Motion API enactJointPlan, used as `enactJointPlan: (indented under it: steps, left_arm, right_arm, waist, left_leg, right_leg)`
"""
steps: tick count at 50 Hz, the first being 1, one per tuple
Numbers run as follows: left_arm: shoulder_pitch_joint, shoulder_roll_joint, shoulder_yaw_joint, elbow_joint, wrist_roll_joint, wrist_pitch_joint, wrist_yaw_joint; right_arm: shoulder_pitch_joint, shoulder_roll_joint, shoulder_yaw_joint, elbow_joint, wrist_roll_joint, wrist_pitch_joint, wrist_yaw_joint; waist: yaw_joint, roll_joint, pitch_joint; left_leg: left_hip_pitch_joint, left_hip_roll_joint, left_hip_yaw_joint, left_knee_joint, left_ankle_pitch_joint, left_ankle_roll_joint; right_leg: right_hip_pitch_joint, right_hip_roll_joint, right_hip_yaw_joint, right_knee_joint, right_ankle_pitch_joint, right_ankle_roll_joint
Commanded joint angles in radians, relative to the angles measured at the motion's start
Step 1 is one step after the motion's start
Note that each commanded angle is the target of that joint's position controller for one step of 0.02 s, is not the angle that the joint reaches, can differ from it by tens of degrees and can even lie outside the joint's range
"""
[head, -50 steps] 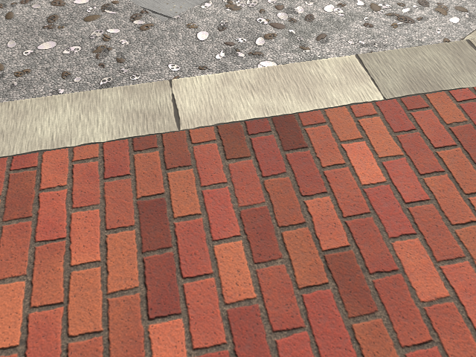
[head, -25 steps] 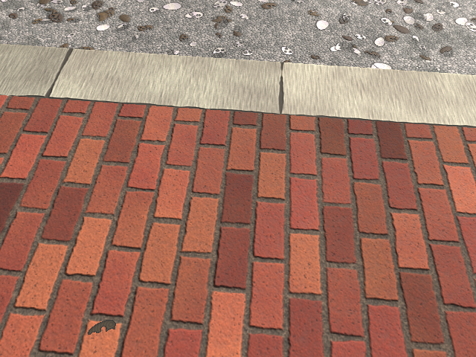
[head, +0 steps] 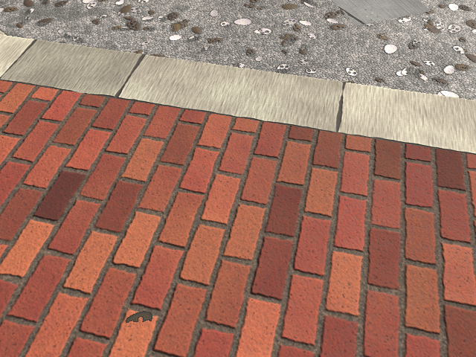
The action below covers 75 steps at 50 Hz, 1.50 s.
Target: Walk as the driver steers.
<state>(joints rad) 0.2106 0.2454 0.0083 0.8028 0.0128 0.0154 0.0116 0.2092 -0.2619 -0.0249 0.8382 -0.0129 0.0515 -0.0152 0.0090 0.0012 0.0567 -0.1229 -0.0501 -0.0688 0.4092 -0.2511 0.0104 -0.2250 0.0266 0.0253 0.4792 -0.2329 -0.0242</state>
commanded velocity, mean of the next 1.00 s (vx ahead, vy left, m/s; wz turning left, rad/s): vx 0.39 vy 0.00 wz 0.02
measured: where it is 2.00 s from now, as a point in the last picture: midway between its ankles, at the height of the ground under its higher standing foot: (258, 226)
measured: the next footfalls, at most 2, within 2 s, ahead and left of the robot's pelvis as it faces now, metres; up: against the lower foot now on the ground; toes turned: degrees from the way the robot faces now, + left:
right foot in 0.30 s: +0.11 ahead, -0.11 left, +0.00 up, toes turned -1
left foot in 0.78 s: +0.45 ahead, +0.06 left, +0.00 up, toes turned +3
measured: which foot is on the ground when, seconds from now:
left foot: down 0.00-0.30, up 0.32-0.76, down 0.78-1.00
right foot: down 0.00-0.02, up 0.04-0.28, down 0.30-0.80, up 0.82-1.00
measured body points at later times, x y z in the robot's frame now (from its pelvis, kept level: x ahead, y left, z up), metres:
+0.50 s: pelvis +0.12 -0.04 +0.01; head +0.14 -0.06 +0.46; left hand +0.13 +0.23 -0.12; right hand +0.20 -0.31 -0.13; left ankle +0.13 +0.10 -0.67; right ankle +0.07 -0.11 -0.74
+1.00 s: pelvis +0.40 +0.00 +0.00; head +0.42 +0.01 +0.45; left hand +0.47 +0.26 -0.14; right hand +0.42 -0.26 -0.13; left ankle +0.41 +0.06 -0.74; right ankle +0.40 -0.14 -0.66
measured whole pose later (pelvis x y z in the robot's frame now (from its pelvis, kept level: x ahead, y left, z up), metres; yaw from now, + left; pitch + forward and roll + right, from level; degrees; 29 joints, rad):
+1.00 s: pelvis +0.40 +0.00 +0.00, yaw -1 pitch -1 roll +1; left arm 0.24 0.25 0.04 0.93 0.03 -0.05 -0.03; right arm 0.31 -0.24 -0.04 0.99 -0.01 -0.08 0.01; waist 0.00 -0.03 0.06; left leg -0.16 -0.09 0.10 0.33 -0.16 0.11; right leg -0.51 -0.07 0.02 1.10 -0.26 -0.07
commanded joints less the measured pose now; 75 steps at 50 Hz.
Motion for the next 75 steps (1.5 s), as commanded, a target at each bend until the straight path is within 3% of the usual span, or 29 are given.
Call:
enactJointPlan:
  steps: [1, 3, 5, 10, 14, 15, 16, 17, 19, 22, 26, 33, 36, 38, 39, 40, 41, 42, 45, 51, 61, 64, 66, 67, 68, 69, 70, 72, 75]
  left_arm:
    - [-0.004, 0.109, 0.023, -0.036, 0.004, -0.013, 0.001]
    - [-0.055, 0.127, 0.035, -0.042, 0.018, -0.007, -0.009]
    - [-0.084, 0.119, 0.037, -0.058, 0.02, -0.014, -0.02]
    - [-0.09, 0.11, 0.04, -0.06, 0.015, -0.053, -0.041]
    - [0.088, 0.096, 0.048, 0.01, 0.01, -0.059, -0.033]
    - [0.2, 0.132, 0.062, 0.047, 0.012, -0.067, -0.021]
    - [0.324, 0.236, 0.084, 0.059, 0.026, -0.076, -0.008]
    - [0.369, 0.297, 0.099, 0.086, 0.017, -0.071, -0.012]
    - [0.178, 0.18, 0.069, 0.041, 0.009, -0.074, -0.022]
    - [0.148, 0.128, 0.049, 0.046, 0.008, -0.098, -0.021]
    - [0.252, 0.115, 0.042, 0.11, -0.004, -0.108, -0.022]
    - [0.297, 0.118, 0.035, 0.17, 0.001, -0.11, -0.012]
    - [0.263, 0.131, 0.037, 0.183, 0.002, -0.11, -0.005]
    - [0.236, 0.146, 0.042, 0.186, 0.008, -0.1, -0.002]
    - [0.239, 0.141, 0.039, 0.183, 0.004, -0.096, -0.003]
    - [0.296, 0.06, 0.019, 0.149, -0.012, -0.096, -0.01]
    - [0.359, 0.049, 0.026, 0.163, -0.022, -0.095, -0.015]
    - [0.264, 0.123, 0.044, 0.145, -0.001, -0.092, -0.01]
    - [0.162, 0.079, 0.04, 0.124, 0.014, -0.089, -0.023]
    - [0.042, 0.048, 0.035, 0.089, 0.026, -0.048, -0.046]
    - [-0.28, 0.033, 0.017, -0.024, 0.012, -0.062, -0.044]
    - [-0.245, 0.05, 0.025, -0.026, 0.011, -0.074, -0.038]
    - [-0.037, 0.082, 0.045, 0.041, 0.014, -0.086, -0.023]
    - [0.142, 0.118, 0.062, 0.097, 0.029, -0.096, -0.011]
    - [0.291, 0.221, 0.09, 0.12, 0.055, -0.099, 0.001]
    - [0.277, 0.235, 0.098, 0.126, 0.031, -0.084, -0.011]
    - [0.163, 0.189, 0.09, 0.112, 0.001, -0.078, -0.017]
    - [0.042, 0.075, 0.061, 0.101, 0.002, -0.09, -0.022]
    - [0.078, 0.037, 0.046, 0.145, 0.002, -0.114, -0.016]
  right_arm:
    - [0.006, -0.143, -0.024, -0.019, -0.003, -0.032, -0.002]
    - [0.059, -0.181, -0.038, 0.004, -0.014, -0.027, 0.002]
    - [0.098, -0.177, -0.04, 0.025, -0.014, -0.033, 0.002]
    - [0.115, -0.166, -0.048, 0.054, -0.008, -0.077, 0.006]
    - [0.052, -0.162, -0.053, 0.055, 0.005, -0.087, 0.014]
    - [0.045, -0.131, -0.044, 0.049, -0.002, -0.094, 0.013]
    - [0.014, -0.04, -0.016, 0.008, 0.001, -0.102, 0.02]
    - [-0.01, -0.091, -0.029, -0.012, -0.009, -0.103, 0.019]
    - [0.012, -0.12, -0.037, 0.015, -0.018, -0.103, 0.038]
    - [0.03, -0.093, -0.028, 0.045, -0.03, -0.1, 0.058]
    - [-0.079, -0.069, -0.018, 0.008, -0.029, -0.089, 0.064]
    - [-0.295, -0.037, 0.007, -0.079, -0.016, -0.091, 0.064]
    - [-0.233, -0.063, -0.005, -0.07, -0.015, -0.098, 0.049]
    - [-0.004, -0.1, -0.027, 0.005, -0.016, -0.108, 0.03]
    - [0.153, -0.134, -0.043, 0.052, -0.029, -0.117, 0.019]
    - [0.283, -0.232, -0.069, 0.066, -0.055, -0.119, 0.006]
    - [0.262, -0.239, -0.075, 0.07, -0.031, -0.107, 0.016]
    - [0.136, -0.194, -0.068, 0.055, -0.003, -0.105, 0.023]
    - [0.025, -0.063, -0.033, 0.062, -0.002, -0.129, 0.024]
    - [0.139, -0.077, -0.031, 0.13, 0.004, -0.16, 0.023]
    - [0.311, -0.073, -0.018, 0.202, -0.007, -0.146, 0.007]
    - [0.284, -0.09, -0.022, 0.209, -0.015, -0.141, -0.004]
    - [0.253, -0.106, -0.026, 0.209, -0.015, -0.137, -0.004]
    - [0.237, -0.097, -0.022, 0.199, -0.007, -0.137, -0.002]
    - [0.274, -0.026, -0.004, 0.157, 0.023, -0.14, 0.007]
    - [0.337, -0.034, -0.017, 0.171, 0.028, -0.14, 0.011]
    - [0.257, -0.089, -0.034, 0.159, 0.005, -0.136, 0.007]
    - [0.16, -0.044, -0.029, 0.136, 0.0, -0.14, 0.015]
    - [0.176, -0.004, -0.025, 0.141, -0.027, -0.104, 0.033]
  waist:
    - [0.0, 0.108, -0.086]
    - [-0.046, 0.173, 0.029]
    - [-0.065, 0.211, 0.118]
    - [-0.056, 0.136, 0.072]
    - [0.049, 0.083, 0.027]
    - [0.098, 0.013, -0.013]
    - [0.153, -0.224, -0.082]
    - [0.14, -0.257, -0.038]
    - [0.026, -0.073, 0.089]
    - [-0.004, -0.076, 0.043]
    - [0.01, -0.072, 0.037]
    - [0.038, -0.086, 0.079]
    - [-0.01, -0.085, 0.041]
    - [-0.105, -0.082, -0.09]
    - [-0.165, -0.057, -0.175]
    - [-0.162, 0.104, -0.312]
    - [-0.113, 0.232, -0.391]
    - [-0.078, 0.098, -0.221]
    - [0.0, 0.032, -0.019]
    - [0.014, 0.036, 0.022]
    - [-0.076, 0.056, 0.051]
    - [-0.035, 0.067, 0.034]
    - [0.056, 0.069, -0.073]
    - [0.128, 0.045, -0.167]
    - [0.144, -0.108, -0.31]
    - [0.102, -0.216, -0.39]
    - [0.062, -0.088, -0.236]
    - [0.01, -0.018, -0.047]
    - [-0.041, -0.052, -0.027]
  left_leg:
    - [0.01, 0.188, -0.201, -0.122, -0.084, 0.101]
    - [-0.03, 0.224, -0.303, -0.224, -0.455, 0.157]
    - [-0.051, 0.283, -0.381, -0.291, -0.505, 0.202]
    - [0.08, 0.265, -0.298, -0.273, -0.231, 0.222]
    - [-0.19, 0.19, -0.162, -0.139, -0.129, 0.164]
    - [-0.313, 0.146, -0.111, -0.007, -0.109, 0.135]
    - [-0.454, 0.028, 0.027, 0.333, -0.183, 0.082]
    - [-0.578, -0.036, 0.038, 0.529, -0.312, 0.082]
    - [-0.587, 0.081, -0.019, 0.646, -0.149, 0.105]
    - [-0.524, 0.122, 0.04, 0.622, 0.013, 0.067]
    - [-0.603, 0.128, 0.098, 0.579, 0.089, 0.024]
    - [-0.469, 0.08, 0.166, 0.217, 0.223, 0.035]
    - [-0.351, 0.041, 0.168, 0.158, 0.172, 0.088]
    - [-0.111, -0.016, 0.18, 0.104, 0.12, 0.128]
    - [0.117, 0.04, 0.124, 0.073, 0.111, 0.157]
    - [0.378, 0.324, -0.235, 0.048, -0.075, 0.228]
    - [0.464, 0.473, -0.681, -0.127, -0.143, 0.331]
    - [0.327, 0.42, -0.56, -0.156, -0.198, 0.298]
    - [-0.012, 0.296, -0.233, -0.24, 0.042, 0.222]
    - [-0.037, 0.236, -0.065, -0.319, 0.218, 0.213]
    - [0.205, 0.239, 0.017, -0.253, 0.526, 0.184]
    - [0.268, 0.266, 0.031, -0.156, 0.751, 0.171]
    - [0.25, 0.242, 0.06, 0.08, 0.953, 0.143]
    - [0.112, 0.206, 0.088, 0.291, 0.809, 0.125]
    - [-0.19, 0.103, 0.148, 0.642, 0.376, 0.086]
    - [-0.414, -0.048, 0.078, 0.901, -0.27, 0.075]
    - [-0.496, 0.029, -0.001, 0.939, -0.198, 0.089]
    - [-0.47, 0.103, 0.013, 0.827, -0.073, 0.087]
    - [-0.371, 0.127, 0.033, 0.731, -0.027, 0.058]
  right_leg:
    - [0.029, -0.022, 0.03, -0.044, -0.065, -0.021]
    - [-0.119, 0.028, -0.045, 0.105, -0.188, -0.028]
    - [-0.223, -0.003, -0.052, 0.201, -0.196, -0.039]
    - [-0.271, -0.035, -0.052, 0.205, -0.182, -0.04]
    - [0.182, 0.025, -0.114, -0.046, -0.01, -0.045]
    - [0.365, -0.02, -0.035, -0.077, -0.056, -0.052]
    - [0.484, -0.281, 0.341, -0.257, -0.372, -0.111]
    - [0.392, -0.422, 0.661, -0.381, -0.563, -0.202]
    - [0.227, -0.355, 0.502, -0.37, -0.492, -0.198]
    - [0.219, -0.241, 0.256, -0.382, -0.081, -0.154]
    - [0.266, -0.217, 0.13, -0.363, 0.28, -0.168]
    - [0.233, -0.212, 0.039, -0.366, 0.489, -0.16]
    - [0.303, -0.239, 0.02, -0.264, 0.761, -0.139]
    - [0.32, -0.217, -0.01, 0.015, 0.955, -0.11]
    - [0.192, -0.182, -0.033, 0.236, 0.798, -0.096]
    - [-0.068, -0.092, -0.083, 0.588, 0.351, -0.07]
    - [-0.306, 0.073, -0.01, 0.856, -0.278, -0.055]
    - [-0.394, -0.007, 0.057, 0.888, -0.198, -0.074]
    - [-0.3, -0.108, 0.04, 0.719, -0.055, -0.071]
    - [-0.378, -0.148, -0.022, 0.557, 0.072, -0.013]
    - [-0.425, -0.087, -0.104, 0.146, 0.218, -0.02]
    - [-0.335, -0.047, -0.113, 0.08, 0.11, -0.066]
    - [-0.079, 0.017, -0.135, 0.009, 0.075, -0.109]
    - [0.175, -0.034, -0.081, -0.021, 0.111, -0.144]
    - [0.475, -0.311, 0.278, -0.04, 0.005, -0.229]
    - [0.572, -0.458, 0.666, -0.169, 0.038, -0.33]
    - [0.445, -0.41, 0.542, -0.187, -0.005, -0.301]
    - [0.186, -0.323, 0.314, -0.266, 0.074, -0.237]
    - [0.064, -0.247, 0.17, -0.31, 0.226, -0.192]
